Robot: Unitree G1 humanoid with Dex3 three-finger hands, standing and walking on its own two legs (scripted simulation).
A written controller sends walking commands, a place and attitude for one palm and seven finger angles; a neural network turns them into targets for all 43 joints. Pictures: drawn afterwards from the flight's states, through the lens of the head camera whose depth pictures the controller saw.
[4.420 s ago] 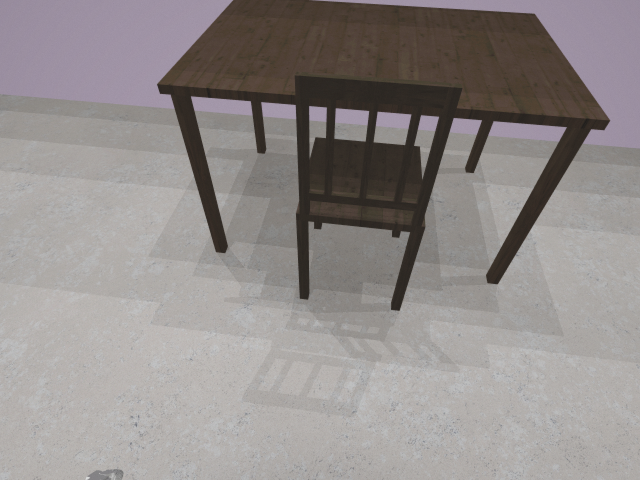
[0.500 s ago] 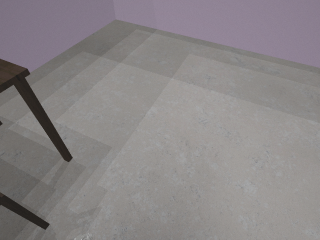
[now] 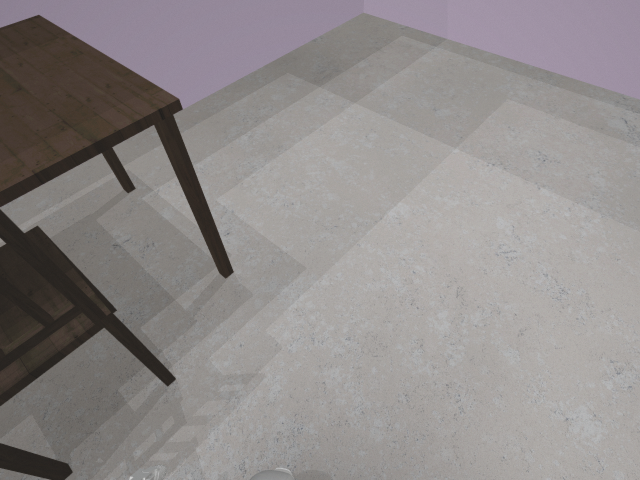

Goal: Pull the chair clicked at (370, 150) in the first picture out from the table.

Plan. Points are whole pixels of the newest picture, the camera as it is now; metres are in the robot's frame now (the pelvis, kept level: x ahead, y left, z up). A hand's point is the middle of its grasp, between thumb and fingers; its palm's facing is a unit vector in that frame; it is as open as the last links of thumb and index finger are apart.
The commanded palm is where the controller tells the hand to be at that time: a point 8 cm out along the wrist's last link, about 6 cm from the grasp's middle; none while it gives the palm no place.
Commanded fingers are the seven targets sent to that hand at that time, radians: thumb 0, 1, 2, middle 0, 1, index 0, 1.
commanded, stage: turn to face it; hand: left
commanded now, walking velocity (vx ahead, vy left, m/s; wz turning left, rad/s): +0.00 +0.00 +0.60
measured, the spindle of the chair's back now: out of the picture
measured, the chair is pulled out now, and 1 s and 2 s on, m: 0.00 0.00 0.00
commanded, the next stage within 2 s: take the last steps up to it in 1.26 s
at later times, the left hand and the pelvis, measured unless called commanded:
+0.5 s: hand out of the picture -0.05 +0.27 -0.18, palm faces +0.38 -0.89 -0.26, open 7.4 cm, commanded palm none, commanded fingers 0.00 0.90 0.90 -0.20 -0.30 -0.20 -0.30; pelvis -0.02 +0.04 +0.00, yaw +19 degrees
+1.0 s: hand out of the picture -0.04 +0.22 -0.13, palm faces +0.59 -0.75 -0.29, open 7.4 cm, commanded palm none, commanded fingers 0.00 0.90 0.90 -0.20 -0.30 -0.20 -0.30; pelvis -0.01 +0.00 +0.01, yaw +37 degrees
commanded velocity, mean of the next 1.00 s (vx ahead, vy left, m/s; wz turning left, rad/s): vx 0.00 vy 0.00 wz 0.57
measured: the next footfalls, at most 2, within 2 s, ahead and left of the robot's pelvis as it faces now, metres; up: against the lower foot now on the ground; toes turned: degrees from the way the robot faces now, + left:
left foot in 0.36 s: +0.00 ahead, +0.15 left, +0.00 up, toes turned +21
right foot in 0.84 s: +0.09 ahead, -0.07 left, +0.00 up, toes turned +31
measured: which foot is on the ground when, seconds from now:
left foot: up 0.00-0.34, down 0.36-0.84, up 0.86-1.00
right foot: down 0.00-0.36, up 0.38-0.82, down 0.84-1.00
